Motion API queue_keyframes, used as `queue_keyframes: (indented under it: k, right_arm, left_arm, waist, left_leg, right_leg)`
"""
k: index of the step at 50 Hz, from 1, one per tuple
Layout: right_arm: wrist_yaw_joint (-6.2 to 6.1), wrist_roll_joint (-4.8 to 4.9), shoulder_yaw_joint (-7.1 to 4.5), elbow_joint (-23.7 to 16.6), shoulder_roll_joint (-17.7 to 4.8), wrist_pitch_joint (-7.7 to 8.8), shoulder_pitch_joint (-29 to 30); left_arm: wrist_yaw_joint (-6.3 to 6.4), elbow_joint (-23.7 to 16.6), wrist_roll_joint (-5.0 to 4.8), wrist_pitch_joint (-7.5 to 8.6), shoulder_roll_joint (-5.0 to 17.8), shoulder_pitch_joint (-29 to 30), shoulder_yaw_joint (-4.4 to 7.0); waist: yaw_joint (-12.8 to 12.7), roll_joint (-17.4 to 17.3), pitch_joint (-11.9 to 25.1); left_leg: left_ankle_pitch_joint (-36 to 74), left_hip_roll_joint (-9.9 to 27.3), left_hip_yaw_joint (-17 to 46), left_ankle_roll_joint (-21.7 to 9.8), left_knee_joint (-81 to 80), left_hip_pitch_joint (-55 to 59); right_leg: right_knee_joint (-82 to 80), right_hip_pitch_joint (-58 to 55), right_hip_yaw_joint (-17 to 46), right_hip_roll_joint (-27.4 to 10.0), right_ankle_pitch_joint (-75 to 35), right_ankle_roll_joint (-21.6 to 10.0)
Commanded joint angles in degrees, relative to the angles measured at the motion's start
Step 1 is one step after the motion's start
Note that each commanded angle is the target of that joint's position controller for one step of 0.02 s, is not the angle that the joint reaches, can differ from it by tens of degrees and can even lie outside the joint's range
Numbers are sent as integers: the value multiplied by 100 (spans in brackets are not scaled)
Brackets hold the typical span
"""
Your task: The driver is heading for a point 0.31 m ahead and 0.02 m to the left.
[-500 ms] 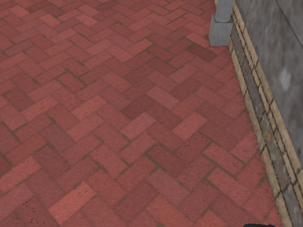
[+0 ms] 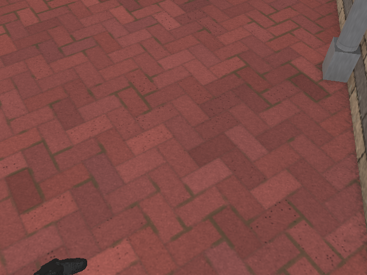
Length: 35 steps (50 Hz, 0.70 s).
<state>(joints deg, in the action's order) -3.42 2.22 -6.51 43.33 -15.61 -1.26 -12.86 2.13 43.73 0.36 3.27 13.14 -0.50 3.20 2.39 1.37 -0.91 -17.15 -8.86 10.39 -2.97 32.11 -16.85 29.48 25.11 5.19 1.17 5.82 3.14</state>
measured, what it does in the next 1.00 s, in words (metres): walks ahead, turning left: left foot, then right foot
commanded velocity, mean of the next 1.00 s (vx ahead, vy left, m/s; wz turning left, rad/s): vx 0.16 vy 0.00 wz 0.29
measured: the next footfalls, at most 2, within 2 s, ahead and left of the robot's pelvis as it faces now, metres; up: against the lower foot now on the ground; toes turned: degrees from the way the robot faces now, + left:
left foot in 0.42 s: +0.04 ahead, +0.13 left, +0.00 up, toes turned +17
right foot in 0.84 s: +0.37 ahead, +0.04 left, +0.00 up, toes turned +15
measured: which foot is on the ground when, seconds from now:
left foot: down 0.00-0.00, up 0.02-0.40, down 0.42-0.88, up 0.90-1.00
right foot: down 0.00-0.42, up 0.44-0.82, down 0.84-1.00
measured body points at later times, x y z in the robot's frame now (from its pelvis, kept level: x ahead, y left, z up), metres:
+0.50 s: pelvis +0.06 +0.04 +0.00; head +0.06 +0.07 +0.45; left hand +0.09 +0.34 -0.12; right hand +0.24 -0.18 -0.09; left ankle +0.00 +0.12 -0.73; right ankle +0.08 -0.11 -0.67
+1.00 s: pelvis +0.20 +0.09 +0.00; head +0.23 +0.10 +0.45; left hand +0.27 +0.38 -0.12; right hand +0.36 -0.14 -0.13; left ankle +0.08 +0.19 -0.67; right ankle +0.33 +0.03 -0.73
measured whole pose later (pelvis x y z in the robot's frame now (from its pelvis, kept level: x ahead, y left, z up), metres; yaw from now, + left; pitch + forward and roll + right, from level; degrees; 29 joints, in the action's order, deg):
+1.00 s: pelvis +0.20 +0.09 +0.00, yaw +17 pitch +0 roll -1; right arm -2.3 0.6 -3.6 47.8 -14.6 -1.0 -13.1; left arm -0.7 50.7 0.9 2.8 13.7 -3.7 1.4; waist -0.1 -1.4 -4.2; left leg -32.5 -0.4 3.6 2.8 57.8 -17.9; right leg 25.2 21.4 -2.9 2.1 3.9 -3.4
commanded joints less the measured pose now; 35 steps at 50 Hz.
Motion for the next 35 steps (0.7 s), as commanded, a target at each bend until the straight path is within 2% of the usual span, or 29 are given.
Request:
queue_keyframes:
  k: [1,2,3,4,5,6,7,8,9,12,13,14,16,17,18,19,20,21,22,23,24,25,26,27,29,31,32,33,35]
  right_arm:
    - [-23,-11,68,-575,112,159,-220]
    - [11,-82,-47,-592,-534,178,-595]
    - [57,-50,-183,-531,-1011,130,-414]
    - [39,-37,-175,-518,-953,58,-221]
    - [15,-47,-132,-516,-795,-23,-131]
    - [18,-42,-88,-552,-653,-91,-60]
    - [18,-8,-28,-618,-493,-123,9]
    - [19,8,22,-705,-377,-130,122]
    - [19,25,61,-805,-283,-139,367]
    - [109,32,155,-1033,-186,-96,589]
    - [168,26,168,-1103,-188,-68,604]
    - [216,16,161,-1126,-241,-38,616]
    - [285,-6,124,-1080,-350,25,536]
    - [320,-8,102,-1037,-422,70,537]
    - [353,4,105,-934,-357,115,358]
    - [342,-79,134,-613,-192,112,-100]
    - [335,-94,125,-342,-134,119,-523]
    - [328,-87,97,-150,-214,154,-958]
    - [287,-87,7,-111,-771,214,-1469]
    - [354,-99,-80,-258,-1203,332,-1507]
    - [370,-156,-15,-262,-932,444,-1281]
    - [374,-182,46,-260,-770,524,-1019]
    - [375,-195,108,-347,-622,543,-653]
    - [346,-204,145,-400,-542,512,-400]
    - [293,-249,164,-361,-455,489,-403]
    - [234,-239,142,-254,-505,443,-454]
    - [193,-227,138,-202,-516,422,-479]
    - [161,-234,122,-159,-595,426,-627]
    - [115,-215,104,10,-635,403,-910]
  left_arm:
    - [64,-191,228,52,1292,-841,388]
    - [36,-297,312,-2,1057,-877,369]
    - [28,-499,201,-60,759,-462,283]
    - [48,-530,155,-143,516,-268,240]
    - [92,-526,56,-243,491,-203,216]
    - [112,-513,33,-294,527,-175,207]
    - [156,-501,81,-320,656,-227,252]
    - [189,-481,87,-332,681,-323,268]
    - [216,-470,60,-341,689,-492,292]
    - [276,-401,-10,-301,948,-792,400]
    - [270,-372,-38,-253,1092,-833,447]
    - [250,-382,-61,-200,1167,-794,476]
    - [177,-361,-115,-81,1268,-837,516]
    - [141,-392,-140,-55,1223,-864,490]
    - [97,-364,-160,-41,1220,-874,473]
    - [6,-287,-187,-57,1077,-826,429]
    - [-65,-221,-171,-66,909,-943,373]
    - [-145,-204,-95,-47,552,-864,257]
    - [-275,-372,90,24,111,-688,91]
    - [-298,-651,-68,168,684,-483,261]
    - [-299,-634,-239,215,1065,-163,357]
    - [-309,-563,-272,213,993,-236,321]
    - [-290,-340,-185,184,906,-467,291]
    - [-294,-229,-115,178,862,-715,278]
    - [-307,-102,-25,136,704,-858,234]
    - [-306,-160,-67,97,512,-619,148]
    - [-315,-188,-63,95,381,-447,88]
    - [-348,-204,-19,99,281,-208,13]
    - [-428,-233,-27,100,277,79,-23]
  waist:
    - [-293,1026,1235]
    - [-205,1584,1773]
    - [-148,1041,1468]
    - [-117,703,1081]
    - [-105,533,843]
    - [-93,534,655]
    - [-115,580,483]
    - [-179,648,433]
    - [-329,615,463]
    - [-421,811,654]
    - [-390,968,605]
    - [-354,978,535]
    - [-291,844,440]
    - [-289,683,446]
    - [-175,566,419]
    - [-46,407,377]
    - [49,211,352]
    - [182,-271,319]
    - [255,-1918,358]
    - [322,-2060,259]
    - [286,-1211,-232]
    - [112,-1020,-392]
    - [-70,-801,-341]
    - [-251,-901,-336]
    - [-335,-793,-62]
    - [-319,-606,-38]
    - [-264,-633,-107]
    - [-113,-656,-137]
    - [32,-750,-174]
  left_leg:
    - [-1715,-169,312,119,1980,-1593]
    - [-2301,58,348,363,3098,-1896]
    - [-1884,397,239,498,3841,-1928]
    - [-1492,582,-25,571,4163,-2058]
    - [-1241,693,-211,617,4315,-2110]
    - [-968,722,-386,655,4313,-2036]
    - [-766,717,-635,707,4094,-1943]
    - [-633,735,-757,748,3816,-1934]
    - [-595,802,-828,779,3511,-1972]
    - [-468,1103,-973,711,2550,-1704]
    - [-526,1225,-1025,634,2288,-1502]
    - [-591,1263,-1103,539,2026,-1218]
    - [-675,1268,-1224,326,1495,-659]
    - [-768,1203,-1248,198,1156,-418]
    - [-604,1154,-1338,66,662,-123]
    - [-169,938,-1684,-76,142,397]
    - [-206,755,-1771,-184,-223,1059]
    - [-489,1017,-1198,-353,-568,1806]
    - [-103,2503,1108,-794,-1175,2644]
    - [-1098,3210,2772,-1649,-2005,2442]
    - [-1097,3122,2454,-1562,-2139,2389]
    - [-565,2954,1858,-1300,-2077,2322]
    - [564,2662,1205,-1054,-1978,2080]
    - [1911,2373,551,-839,-1935,1881]
    - [3831,2027,-195,-721,-1862,1640]
    - [4338,1827,-633,-607,-1857,1520]
    - [4346,1682,-860,-507,-1860,1352]
    - [4277,1654,-960,-438,-1878,1327]
    - [4031,1723,-926,-435,-1855,1354]
  right_leg:
    - [-430,-3174,1813,-2016,-3656,-1037]
    - [-711,-2982,2986,-2840,-3247,-1814]
    - [-715,-2500,2424,-2606,-2544,-1912]
    - [-748,-2134,1780,-2133,-1854,-1663]
    - [-878,-1842,1301,-1813,-1119,-1448]
    - [-1020,-1527,962,-1596,-809,-1390]
    - [-1189,-1342,602,-1386,-627,-1349]
    - [-1265,-1361,405,-1303,-573,-1381]
    - [-1310,-1550,299,-1364,-638,-1440]
    - [-1598,-1740,220,-1489,857,-1444]
    - [-1747,-1564,185,-1558,1316,-1437]
    - [-1847,-1330,136,-1601,1638,-1412]
    - [-1944,-972,74,-1671,2140,-1370]
    - [-1911,-953,100,-1672,2243,-1346]
    - [-1803,-923,48,-1676,2432,-1302]
    - [-1525,-728,-112,-1642,2643,-1259]
    - [-1090,-358,-316,-1443,2813,-1157]
    - [-34,297,-787,-1099,2673,-888]
    - [2671,1834,-1421,-446,3019,-405]
    - [3428,3089,-725,-155,2954,-455]
    - [3891,3511,-365,-437,2348,-546]
    - [3848,3648,-211,-575,1601,-616]
    - [3716,3248,-187,-722,1091,-573]
    - [3385,2845,-230,-762,790,-510]
    - [3141,2106,-525,-575,258,-340]
    - [2290,1692,-630,-454,-226,-256]
    - [1641,1359,-709,-379,-572,-255]
    - [1190,1123,-823,-302,-943,-248]
    - [568,716,-877,-181,-1304,-253]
